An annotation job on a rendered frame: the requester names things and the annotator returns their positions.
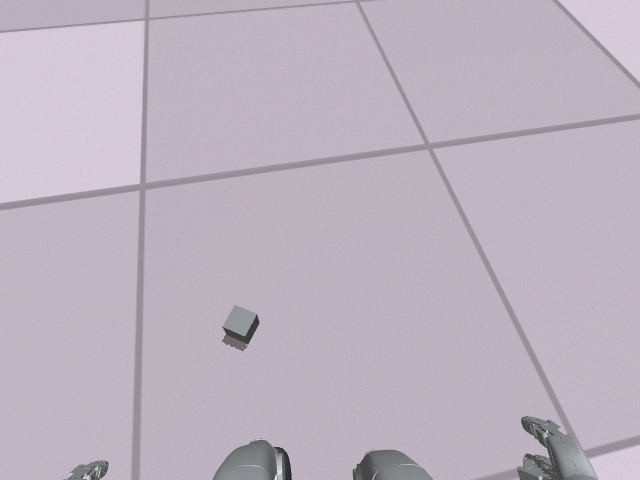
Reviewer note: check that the left robot foot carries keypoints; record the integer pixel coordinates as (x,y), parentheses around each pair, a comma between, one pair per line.
(287,463)

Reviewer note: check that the cube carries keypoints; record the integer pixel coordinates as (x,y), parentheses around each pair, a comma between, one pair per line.
(241,324)

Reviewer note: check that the right robot hand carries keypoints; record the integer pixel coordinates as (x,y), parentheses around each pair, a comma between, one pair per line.
(566,456)

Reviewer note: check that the left robot hand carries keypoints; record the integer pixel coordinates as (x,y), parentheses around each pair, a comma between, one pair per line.
(92,471)

